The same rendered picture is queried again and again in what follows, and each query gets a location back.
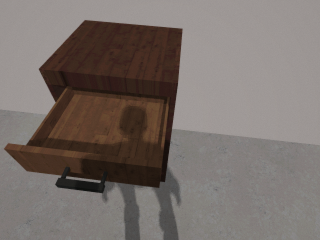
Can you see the handle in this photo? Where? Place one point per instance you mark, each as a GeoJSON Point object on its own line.
{"type": "Point", "coordinates": [79, 184]}

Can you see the drawer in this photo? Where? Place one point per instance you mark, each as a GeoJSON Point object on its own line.
{"type": "Point", "coordinates": [93, 130]}

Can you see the cabinet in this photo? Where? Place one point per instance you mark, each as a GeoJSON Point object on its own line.
{"type": "Point", "coordinates": [119, 57]}

